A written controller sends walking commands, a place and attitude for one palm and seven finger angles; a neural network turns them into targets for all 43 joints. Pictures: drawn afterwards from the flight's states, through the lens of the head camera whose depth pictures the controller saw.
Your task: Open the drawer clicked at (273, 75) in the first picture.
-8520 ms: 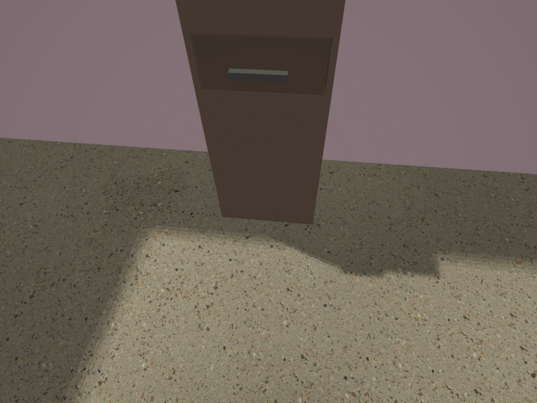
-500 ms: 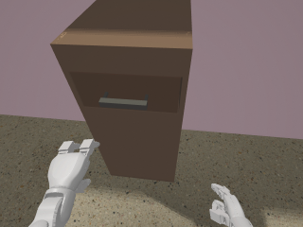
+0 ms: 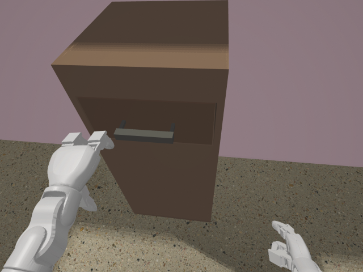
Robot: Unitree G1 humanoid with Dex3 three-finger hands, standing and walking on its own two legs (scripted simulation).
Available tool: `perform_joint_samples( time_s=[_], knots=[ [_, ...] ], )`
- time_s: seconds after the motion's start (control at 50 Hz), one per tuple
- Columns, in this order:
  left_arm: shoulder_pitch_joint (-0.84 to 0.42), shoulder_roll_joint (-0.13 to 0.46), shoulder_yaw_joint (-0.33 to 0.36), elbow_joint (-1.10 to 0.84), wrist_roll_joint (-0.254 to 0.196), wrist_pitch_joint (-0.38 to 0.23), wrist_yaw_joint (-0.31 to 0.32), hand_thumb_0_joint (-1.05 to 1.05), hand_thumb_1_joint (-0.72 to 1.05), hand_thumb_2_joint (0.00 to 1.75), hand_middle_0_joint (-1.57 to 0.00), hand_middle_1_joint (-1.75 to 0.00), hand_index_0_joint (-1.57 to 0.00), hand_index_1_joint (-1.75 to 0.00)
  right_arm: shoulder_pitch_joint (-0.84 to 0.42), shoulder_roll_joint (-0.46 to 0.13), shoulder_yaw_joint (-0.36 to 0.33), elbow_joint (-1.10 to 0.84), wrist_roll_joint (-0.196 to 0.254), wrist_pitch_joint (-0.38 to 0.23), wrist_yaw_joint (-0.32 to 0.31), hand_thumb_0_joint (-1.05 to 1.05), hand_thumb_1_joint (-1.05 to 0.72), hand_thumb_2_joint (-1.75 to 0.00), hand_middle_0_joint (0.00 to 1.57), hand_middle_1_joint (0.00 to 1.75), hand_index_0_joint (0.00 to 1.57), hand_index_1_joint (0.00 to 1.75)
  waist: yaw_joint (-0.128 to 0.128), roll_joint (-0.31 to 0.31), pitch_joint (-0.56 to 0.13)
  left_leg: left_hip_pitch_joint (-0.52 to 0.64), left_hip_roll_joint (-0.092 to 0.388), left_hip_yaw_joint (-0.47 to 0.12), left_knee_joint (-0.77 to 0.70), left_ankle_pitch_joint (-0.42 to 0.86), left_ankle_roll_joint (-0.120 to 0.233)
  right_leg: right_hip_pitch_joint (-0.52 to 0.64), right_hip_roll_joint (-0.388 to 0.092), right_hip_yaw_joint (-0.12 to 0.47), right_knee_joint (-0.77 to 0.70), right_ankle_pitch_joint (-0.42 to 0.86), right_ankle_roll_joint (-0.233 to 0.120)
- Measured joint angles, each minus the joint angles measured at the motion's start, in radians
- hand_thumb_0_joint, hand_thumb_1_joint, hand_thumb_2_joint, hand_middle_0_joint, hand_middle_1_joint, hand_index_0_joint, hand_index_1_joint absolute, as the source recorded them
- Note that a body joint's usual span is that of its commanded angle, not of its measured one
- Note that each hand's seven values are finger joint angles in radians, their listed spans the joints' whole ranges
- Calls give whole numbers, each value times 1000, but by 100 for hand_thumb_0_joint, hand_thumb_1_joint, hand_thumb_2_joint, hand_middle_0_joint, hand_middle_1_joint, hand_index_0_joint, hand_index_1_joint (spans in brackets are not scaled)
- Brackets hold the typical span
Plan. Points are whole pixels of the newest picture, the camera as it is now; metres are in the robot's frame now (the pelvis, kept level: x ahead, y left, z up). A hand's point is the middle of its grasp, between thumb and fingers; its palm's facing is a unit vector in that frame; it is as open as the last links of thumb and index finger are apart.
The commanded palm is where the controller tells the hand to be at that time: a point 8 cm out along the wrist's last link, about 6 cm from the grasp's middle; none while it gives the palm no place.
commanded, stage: raise the hand with hooked fingers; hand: left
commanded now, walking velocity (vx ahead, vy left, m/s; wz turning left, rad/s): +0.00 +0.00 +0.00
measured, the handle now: (146, 130) +0.48 +0.18 +0.01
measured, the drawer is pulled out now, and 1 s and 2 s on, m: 0.00 0.00 0.00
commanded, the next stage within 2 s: move the hooked fingers above the handle in 0.62 s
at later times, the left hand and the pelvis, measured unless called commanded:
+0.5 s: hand (82, 162) +0.29 +0.25 +0.11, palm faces +0.02 -0.08 -1.00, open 13.8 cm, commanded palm +0.26 +0.25 +0.18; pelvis -0.01 +0.01 +0.01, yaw +1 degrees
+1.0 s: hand (92, 161) +0.29 +0.23 +0.11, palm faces +0.06 -0.07 -1.00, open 13.8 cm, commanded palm +0.28 +0.23 +0.17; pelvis -0.03 +0.01 +0.00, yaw +2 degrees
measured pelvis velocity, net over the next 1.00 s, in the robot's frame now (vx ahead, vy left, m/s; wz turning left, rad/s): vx -0.03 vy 0.01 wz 0.03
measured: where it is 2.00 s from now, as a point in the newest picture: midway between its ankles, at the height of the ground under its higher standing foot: outside the picture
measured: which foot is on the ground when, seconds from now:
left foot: down 0.00-1.00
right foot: down 0.00-1.00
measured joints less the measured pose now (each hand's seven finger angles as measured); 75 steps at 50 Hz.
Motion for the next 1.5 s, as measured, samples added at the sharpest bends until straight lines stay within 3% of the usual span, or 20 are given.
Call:
perform_joint_samples(
  time_s=[0.28, 0.42, 0.58, 0.66, 0.76, 0.9, 1.06, 1.2, 1.5],
  knots=[
    [-207, 59, 5, 66, -43, 6, -148, 0, -49, 30, -32, -120, -32, -120, 5, 7, 24, 12, 20, 34, -1, 1, -91, -90, 20, 30, 21, 30, -2, 15, 17, 39, -7, -23, -53, 37, 3, 51, -9, -19, -66, 35, 5],
    [-180, 59, 30, 64, -64, -31, -185, 0, -49, 30, -32, -120, -32, -120, 37, -1, 19, 2, 22, 34, 12, 1, -91, -90, 20, 30, 21, 30, -10, 17, 25, 35, -8, -15, -68, 53, 8, 45, -11, -11, -79, 52, 11],
    [-155, 61, 25, 48, -51, -104, -119, 0, -49, 30, -32, -120, -33, -120, 59, -8, -1, 32, 19, 20, 9, 1, -91, -90, 20, 30, 20, 30, 3, 10, 36, 20, -13, -17, -59, 62, 11, 33, -16, -16, -74, 60, 16],
    [-173, 61, 27, 70, -49, -83, -98, 0, -49, 30, -32, -120, -33, -120, 53, -7, -3, 43, 24, 21, 9, 1, -91, -90, 20, 30, 20, 30, 4, 13, 34, 18, -15, -18, -59, 67, 13, 32, -20, -17, -74, 64, 18],
    [-188, 57, 15, 91, -47, -54, -117, 0, -49, 30, -32, -120, -32, -120, 44, -1, 4, 35, 28, 23, 10, 1, -91, -90, 20, 30, 20, 30, -1, 19, 32, 24, -19, -20, -65, 76, 16, 38, -24, -20, -77, 70, 21],
    [-242, 27, -45, 136, -32, -78, -128, 0, -49, 30, -32, -120, -32, -120, 38, 10, 11, 28, 27, 13, 5, 1, -91, -90, 20, 30, 20, 30, 1, 13, 32, 18, -23, -25, -59, 80, 17, 32, -27, -25, -70, 71, 22],
    [-329, -16, -102, 208, 5, -71, -78, 0, -49, 30, -32, -120, -33, -120, 42, 18, 10, 39, 28, 16, 10, 0, -91, -90, 20, 30, 21, 30, -3, 9, 24, -3, -23, -20, -50, 78, 13, 6, -27, -22, -51, 66, 19],
    [-380, -35, -119, 283, 18, -24, -69, 0, -49, 30, -32, -120, -32, -120, 62, 16, 11, 45, 33, 32, 11, 0, -91, -90, 20, 30, 21, 30, -19, 11, 14, -12, -17, -13, -50, 73, 7, -10, -21, -15, -43, 61, 12],
    [-416, -36, -112, 385, 26, -33, -45, 0, -49, 30, -32, -120, -32, -120, 90, -5, -12, 53, 40, 31, -11, 1, -91, -90, 20, 30, 20, 30, -39, -1, -6, -35, 4, -12, -26, 43, -13, -37, 1, -15, -17, 35, -12]
  ],
)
